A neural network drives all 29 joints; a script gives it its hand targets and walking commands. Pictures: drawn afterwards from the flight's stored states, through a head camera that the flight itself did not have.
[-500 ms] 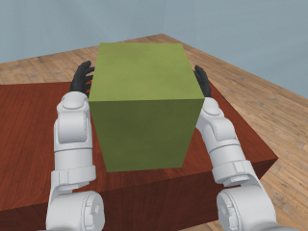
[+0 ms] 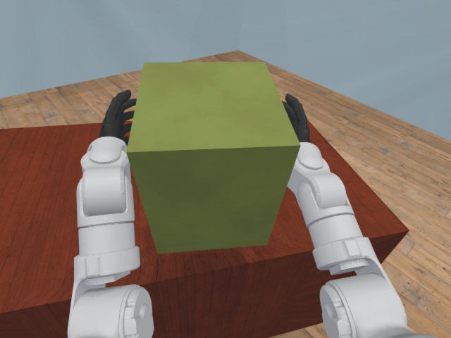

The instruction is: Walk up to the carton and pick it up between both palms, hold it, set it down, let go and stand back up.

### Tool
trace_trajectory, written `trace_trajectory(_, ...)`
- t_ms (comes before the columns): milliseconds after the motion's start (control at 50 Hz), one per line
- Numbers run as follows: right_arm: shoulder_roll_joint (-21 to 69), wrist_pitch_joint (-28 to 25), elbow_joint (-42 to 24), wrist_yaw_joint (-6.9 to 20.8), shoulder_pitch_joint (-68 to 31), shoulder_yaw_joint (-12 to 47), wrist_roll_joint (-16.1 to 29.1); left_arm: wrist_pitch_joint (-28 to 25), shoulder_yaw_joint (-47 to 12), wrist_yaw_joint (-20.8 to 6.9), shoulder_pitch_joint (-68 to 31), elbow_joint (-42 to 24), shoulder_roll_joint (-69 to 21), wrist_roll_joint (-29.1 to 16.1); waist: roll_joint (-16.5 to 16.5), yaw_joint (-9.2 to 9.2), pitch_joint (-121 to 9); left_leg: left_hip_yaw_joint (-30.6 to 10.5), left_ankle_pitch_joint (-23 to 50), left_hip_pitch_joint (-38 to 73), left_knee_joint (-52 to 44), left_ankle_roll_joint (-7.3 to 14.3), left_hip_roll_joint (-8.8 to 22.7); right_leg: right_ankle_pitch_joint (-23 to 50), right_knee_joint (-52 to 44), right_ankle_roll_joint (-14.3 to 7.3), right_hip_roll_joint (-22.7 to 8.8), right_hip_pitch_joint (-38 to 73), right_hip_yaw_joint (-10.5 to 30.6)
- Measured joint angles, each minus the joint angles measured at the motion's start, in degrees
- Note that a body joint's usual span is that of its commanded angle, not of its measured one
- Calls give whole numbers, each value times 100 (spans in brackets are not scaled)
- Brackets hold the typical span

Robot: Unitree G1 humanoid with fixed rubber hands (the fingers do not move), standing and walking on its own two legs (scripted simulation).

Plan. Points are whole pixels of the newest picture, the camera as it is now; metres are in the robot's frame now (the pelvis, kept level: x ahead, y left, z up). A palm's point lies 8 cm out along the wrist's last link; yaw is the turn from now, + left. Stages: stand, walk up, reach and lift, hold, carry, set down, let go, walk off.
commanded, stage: hold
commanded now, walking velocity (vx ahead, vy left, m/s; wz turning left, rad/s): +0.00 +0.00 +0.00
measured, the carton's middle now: (209, 160) +0.37 +0.00 +0.18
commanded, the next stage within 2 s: set down in 0.62 s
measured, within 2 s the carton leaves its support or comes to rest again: neither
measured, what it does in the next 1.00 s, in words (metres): stands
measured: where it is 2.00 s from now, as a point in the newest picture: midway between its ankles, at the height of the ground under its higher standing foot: outside the picture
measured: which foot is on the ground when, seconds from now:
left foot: down 0.00-1.00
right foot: down 0.00-1.00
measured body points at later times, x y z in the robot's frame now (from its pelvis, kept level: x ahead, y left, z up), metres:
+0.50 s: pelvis -0.01 +0.00 +0.00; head -0.06 +0.03 +0.45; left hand +0.38 +0.16 +0.23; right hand +0.38 -0.14 +0.22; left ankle +0.02 +0.14 -0.75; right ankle +0.01 -0.12 -0.75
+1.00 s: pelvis +0.00 +0.01 +0.00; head -0.05 +0.04 +0.45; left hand +0.39 +0.17 +0.24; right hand +0.39 -0.12 +0.22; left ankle +0.02 +0.14 -0.75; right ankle +0.01 -0.12 -0.75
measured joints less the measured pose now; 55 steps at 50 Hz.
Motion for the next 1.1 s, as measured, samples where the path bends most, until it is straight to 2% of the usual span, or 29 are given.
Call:
trace_trajectory(580, 59, -79, 420, 86, -219, -185, -156, -57, 87, -28, -258, 410, 43, 80, -56, 57, -71, 37, 64, -81, -33, 21, -21, 34, 43, 4, -22, -129, 37)
trace_trajectory(740, 49, -138, 235, 19, -192, -131, -153, -220, 41, -24, -209, 359, 115, -50, -42, 28, -9, 15, -14, -81, 86, 32, -19, -4, 74, 25, -20, -79, 16)
trace_trajectory(820, 114, -360, 246, 33, -217, -254, -328, -518, 115, -50, -318, 502, 109, -53, -34, 75, -16, 36, -18, -63, 69, 52, -38, -18, 90, 38, -40, -83, 36)
trace_trajectory(1000, 511, -1369, 751, 273, -20, -837, -1183, -1379, 434, -356, -471, 1083, -23, 259, -113, 290, 57, 68, 24, 179, -134, 91, -104, -52, 32, 62, -107, 90, 57)
trace_trajectory(1100, 628, -1852, 815, 279, 341, -914, -1319, -1647, 267, -354, -227, 1124, -33, 221, -150, 371, 239, 22, -32, 144, -50, 78, -100, -49, -37, 64, -101, 146, 8)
